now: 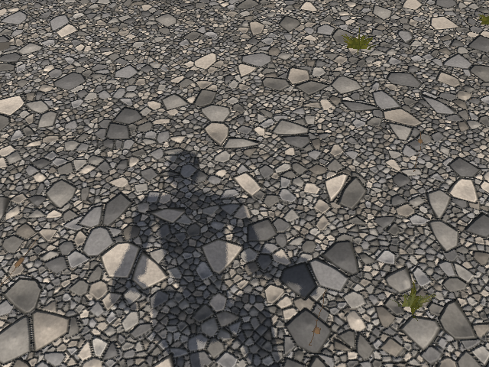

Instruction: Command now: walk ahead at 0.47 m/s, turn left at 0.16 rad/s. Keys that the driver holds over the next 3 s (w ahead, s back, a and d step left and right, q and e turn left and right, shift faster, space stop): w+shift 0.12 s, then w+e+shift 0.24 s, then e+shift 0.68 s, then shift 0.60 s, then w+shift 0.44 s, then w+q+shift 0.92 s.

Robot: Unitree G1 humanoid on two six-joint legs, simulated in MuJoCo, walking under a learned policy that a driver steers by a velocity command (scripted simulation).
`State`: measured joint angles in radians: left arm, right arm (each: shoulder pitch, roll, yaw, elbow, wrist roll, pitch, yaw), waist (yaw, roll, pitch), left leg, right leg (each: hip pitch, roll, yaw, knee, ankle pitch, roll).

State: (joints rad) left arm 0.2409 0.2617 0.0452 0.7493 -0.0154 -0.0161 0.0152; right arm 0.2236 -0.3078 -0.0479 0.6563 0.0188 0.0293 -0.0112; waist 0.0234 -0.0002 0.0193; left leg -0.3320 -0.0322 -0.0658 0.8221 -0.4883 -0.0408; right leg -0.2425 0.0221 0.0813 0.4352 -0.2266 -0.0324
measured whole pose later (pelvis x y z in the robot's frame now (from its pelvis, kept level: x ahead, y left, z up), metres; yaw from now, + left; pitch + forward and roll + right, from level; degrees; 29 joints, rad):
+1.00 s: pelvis +0.48 -0.07 -0.03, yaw -43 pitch +2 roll +1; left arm 0.21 0.36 0.09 0.62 -0.03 0.06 0.05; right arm 0.06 -0.30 -0.03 0.59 -0.03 -0.08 -0.02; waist 0.06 0.00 0.03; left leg -0.45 -0.09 -0.15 0.47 -0.03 -0.04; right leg -0.27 0.26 0.34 0.80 -0.50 -0.06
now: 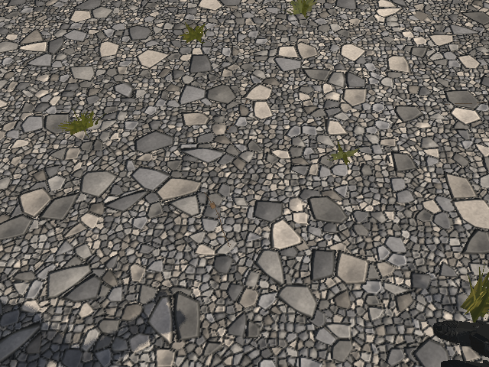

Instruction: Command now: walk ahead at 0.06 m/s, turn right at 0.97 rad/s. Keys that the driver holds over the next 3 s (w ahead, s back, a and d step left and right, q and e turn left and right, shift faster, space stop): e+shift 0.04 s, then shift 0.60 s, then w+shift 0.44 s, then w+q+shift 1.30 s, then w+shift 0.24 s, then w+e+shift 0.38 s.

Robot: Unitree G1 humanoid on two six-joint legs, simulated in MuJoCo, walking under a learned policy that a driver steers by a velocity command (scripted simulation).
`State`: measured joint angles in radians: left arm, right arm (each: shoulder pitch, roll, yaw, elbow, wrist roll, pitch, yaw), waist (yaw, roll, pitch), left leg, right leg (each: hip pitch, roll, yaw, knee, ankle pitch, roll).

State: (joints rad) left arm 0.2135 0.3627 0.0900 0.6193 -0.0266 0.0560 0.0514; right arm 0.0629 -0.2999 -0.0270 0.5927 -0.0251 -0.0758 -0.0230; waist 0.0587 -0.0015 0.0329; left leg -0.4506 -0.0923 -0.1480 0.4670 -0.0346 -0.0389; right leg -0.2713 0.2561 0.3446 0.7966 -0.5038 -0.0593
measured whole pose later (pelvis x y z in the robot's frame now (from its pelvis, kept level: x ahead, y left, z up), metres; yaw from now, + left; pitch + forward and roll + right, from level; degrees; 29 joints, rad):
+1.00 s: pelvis +0.11 +0.00 +0.02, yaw -12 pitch +2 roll +0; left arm 0.20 0.31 0.06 0.71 0.05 -0.03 -0.05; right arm 0.48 -0.26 -0.05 0.82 -0.04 -0.07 0.02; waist -0.06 -0.03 -0.04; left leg -0.08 -0.01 -0.01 0.39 -0.36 0.03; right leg -0.52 0.00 -0.01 1.04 -0.33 -0.07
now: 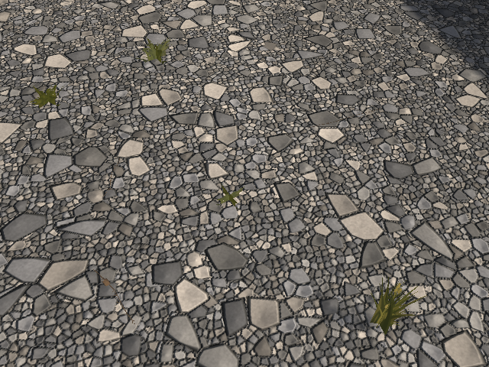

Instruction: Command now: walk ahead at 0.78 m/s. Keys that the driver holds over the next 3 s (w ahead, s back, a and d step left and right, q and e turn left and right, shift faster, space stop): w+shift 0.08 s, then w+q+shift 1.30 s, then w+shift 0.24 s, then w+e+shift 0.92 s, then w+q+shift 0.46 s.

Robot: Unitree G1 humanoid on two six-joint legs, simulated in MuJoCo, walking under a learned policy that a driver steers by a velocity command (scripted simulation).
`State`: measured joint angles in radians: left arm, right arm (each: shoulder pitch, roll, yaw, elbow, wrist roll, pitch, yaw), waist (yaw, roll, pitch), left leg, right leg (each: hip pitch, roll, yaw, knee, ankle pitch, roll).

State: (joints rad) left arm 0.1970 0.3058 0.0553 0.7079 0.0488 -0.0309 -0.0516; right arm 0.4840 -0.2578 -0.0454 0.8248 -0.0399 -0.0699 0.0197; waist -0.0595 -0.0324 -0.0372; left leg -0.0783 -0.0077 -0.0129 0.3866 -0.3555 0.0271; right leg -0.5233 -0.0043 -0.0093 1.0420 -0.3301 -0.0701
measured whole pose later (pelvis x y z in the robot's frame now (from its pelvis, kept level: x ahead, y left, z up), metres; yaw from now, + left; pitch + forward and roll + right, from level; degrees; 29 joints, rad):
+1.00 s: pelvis +0.76 +0.14 +0.00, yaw +42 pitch +1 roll +0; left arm 0.00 0.26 -0.02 0.59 0.05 -0.05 -0.02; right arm 0.47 -0.31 -0.07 0.85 0.00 -0.06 0.02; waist -0.10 0.00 0.04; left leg 0.00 -0.21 -0.16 0.33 -0.32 0.18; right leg -0.73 -0.15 0.10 0.80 -0.07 0.07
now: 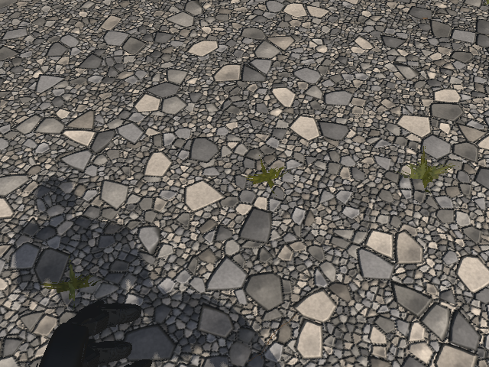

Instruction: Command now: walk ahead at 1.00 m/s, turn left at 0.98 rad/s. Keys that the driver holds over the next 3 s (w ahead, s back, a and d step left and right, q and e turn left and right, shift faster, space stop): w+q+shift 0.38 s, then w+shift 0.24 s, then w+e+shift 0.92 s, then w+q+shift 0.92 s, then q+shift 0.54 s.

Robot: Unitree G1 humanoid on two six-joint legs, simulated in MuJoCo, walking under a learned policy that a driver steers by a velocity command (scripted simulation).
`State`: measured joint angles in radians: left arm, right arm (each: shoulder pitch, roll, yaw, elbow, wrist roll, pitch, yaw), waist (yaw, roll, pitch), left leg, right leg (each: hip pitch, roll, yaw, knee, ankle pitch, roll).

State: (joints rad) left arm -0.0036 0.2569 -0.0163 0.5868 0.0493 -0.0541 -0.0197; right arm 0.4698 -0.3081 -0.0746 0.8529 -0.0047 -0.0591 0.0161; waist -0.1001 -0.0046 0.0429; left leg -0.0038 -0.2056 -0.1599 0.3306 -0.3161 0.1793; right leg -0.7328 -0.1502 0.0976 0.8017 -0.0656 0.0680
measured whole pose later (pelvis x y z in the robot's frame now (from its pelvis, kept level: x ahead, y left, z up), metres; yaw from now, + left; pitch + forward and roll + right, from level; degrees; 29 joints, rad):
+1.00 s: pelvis +0.87 +0.22 -0.02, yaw +21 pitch +1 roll +1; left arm 0.10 0.29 0.01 0.76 0.01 -0.03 -0.07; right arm 0.44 -0.27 -0.02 0.92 -0.02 -0.12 -0.03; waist -0.03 -0.03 0.05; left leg 0.30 -0.11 0.21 0.23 -0.41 0.04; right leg -0.67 0.01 -0.15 0.66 0.06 -0.14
